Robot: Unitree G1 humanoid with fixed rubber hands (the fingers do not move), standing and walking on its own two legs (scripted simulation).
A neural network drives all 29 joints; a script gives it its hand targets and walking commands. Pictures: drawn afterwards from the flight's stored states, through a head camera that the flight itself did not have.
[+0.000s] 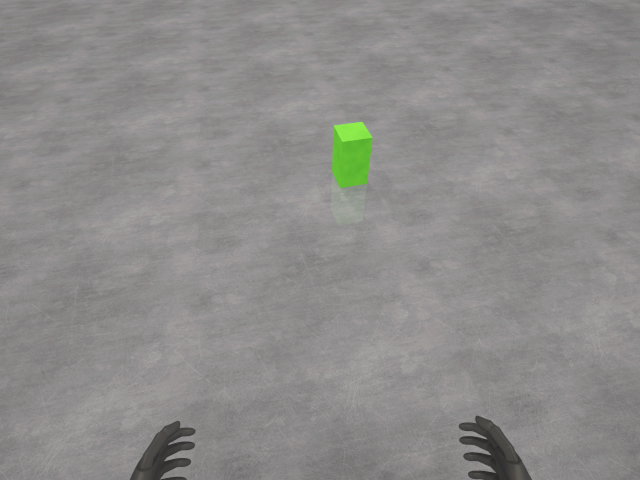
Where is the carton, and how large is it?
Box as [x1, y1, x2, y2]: [332, 122, 372, 187]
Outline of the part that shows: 362,122 334,125 332,171 340,187 366,183 372,137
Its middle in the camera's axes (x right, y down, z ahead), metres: +0.14 -0.44 +1.91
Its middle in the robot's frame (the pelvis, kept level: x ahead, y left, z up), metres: +1.67 -0.16 -0.63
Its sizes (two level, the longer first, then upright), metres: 0.146 0.146 0.269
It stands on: the floor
